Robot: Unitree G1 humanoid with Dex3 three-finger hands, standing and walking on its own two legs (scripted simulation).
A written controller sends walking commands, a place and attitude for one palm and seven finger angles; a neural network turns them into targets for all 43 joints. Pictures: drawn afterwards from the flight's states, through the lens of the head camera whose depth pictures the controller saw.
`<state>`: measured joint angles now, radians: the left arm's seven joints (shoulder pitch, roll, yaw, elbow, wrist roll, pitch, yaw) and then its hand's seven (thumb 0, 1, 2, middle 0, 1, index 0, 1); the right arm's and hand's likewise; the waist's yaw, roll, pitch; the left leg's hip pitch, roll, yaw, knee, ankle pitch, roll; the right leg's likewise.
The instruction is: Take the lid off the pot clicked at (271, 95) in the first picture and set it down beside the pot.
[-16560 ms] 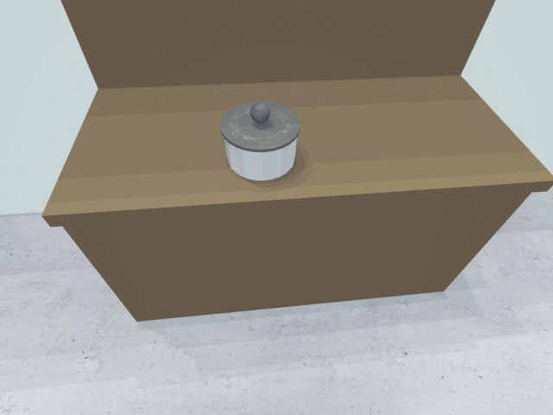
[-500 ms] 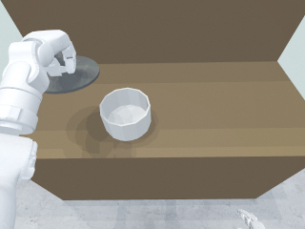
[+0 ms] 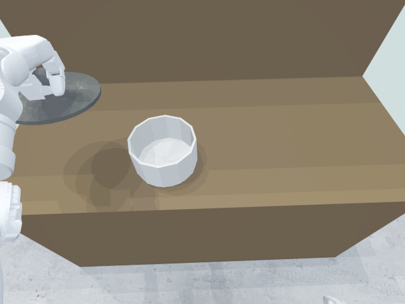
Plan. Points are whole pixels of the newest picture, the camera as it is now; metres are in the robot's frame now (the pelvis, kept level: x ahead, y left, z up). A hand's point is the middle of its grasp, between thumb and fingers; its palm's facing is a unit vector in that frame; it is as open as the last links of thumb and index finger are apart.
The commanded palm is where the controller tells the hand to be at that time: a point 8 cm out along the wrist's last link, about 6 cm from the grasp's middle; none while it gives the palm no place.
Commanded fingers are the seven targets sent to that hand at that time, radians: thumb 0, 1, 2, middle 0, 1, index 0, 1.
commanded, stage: move the lid sideways beside the pot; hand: left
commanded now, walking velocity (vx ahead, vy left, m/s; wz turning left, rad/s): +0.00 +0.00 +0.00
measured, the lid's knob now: (45, 79) +0.49 +0.30 +0.18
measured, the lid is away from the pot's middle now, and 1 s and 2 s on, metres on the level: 0.20 0.23 0.23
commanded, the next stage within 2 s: lower the lid onto the table in 0.36 s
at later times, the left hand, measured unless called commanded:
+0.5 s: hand (18, 96) +0.43 +0.32 +0.20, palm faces -0.31 -0.06 -0.95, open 3.3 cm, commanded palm +0.45 +0.32 +0.26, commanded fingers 0.00 0.73 0.95 -0.75 -1.01 -1.20 -1.16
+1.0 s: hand (31, 99) +0.46 +0.33 +0.16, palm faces -0.33 -0.08 -0.94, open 3.2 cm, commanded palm +0.46 +0.33 +0.22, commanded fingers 0.00 0.73 0.95 -0.75 -1.01 -1.20 -1.16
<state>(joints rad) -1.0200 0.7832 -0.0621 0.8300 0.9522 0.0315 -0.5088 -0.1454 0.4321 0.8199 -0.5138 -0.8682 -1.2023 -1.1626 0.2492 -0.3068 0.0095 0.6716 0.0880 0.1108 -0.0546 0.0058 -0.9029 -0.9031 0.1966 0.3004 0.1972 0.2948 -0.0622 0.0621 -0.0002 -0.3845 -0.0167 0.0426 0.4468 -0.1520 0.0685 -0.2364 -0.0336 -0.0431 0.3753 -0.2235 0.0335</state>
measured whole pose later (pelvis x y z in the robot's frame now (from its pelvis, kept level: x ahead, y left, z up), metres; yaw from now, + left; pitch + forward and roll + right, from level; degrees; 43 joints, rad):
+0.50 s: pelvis +0.00 +0.00 +0.00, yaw +1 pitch +5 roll -2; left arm -1.06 0.82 -0.10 0.86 0.90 -0.06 -0.54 -0.15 0.43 0.82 -0.52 -0.87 -1.20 -1.16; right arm 0.20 -0.30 0.03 0.70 0.09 0.11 -0.07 0.00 -0.90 -0.90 0.20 0.30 0.20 0.29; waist -0.03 0.05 0.01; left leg -0.41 -0.02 0.02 0.47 -0.15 0.07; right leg -0.24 -0.03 -0.07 0.37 -0.22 0.04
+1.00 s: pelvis +0.01 +0.01 +0.00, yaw -1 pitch +8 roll -2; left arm -0.99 0.86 0.02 0.93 0.95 -0.09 -0.48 -0.14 0.44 0.82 -0.51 -0.87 -1.20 -1.16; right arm 0.28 -0.31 0.00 0.69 0.09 0.14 -0.06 0.00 -0.90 -0.90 0.20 0.30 0.20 0.29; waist -0.08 0.05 -0.01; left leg -0.45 -0.01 0.05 0.48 -0.18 0.08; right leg -0.29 -0.03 -0.03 0.38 -0.23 0.04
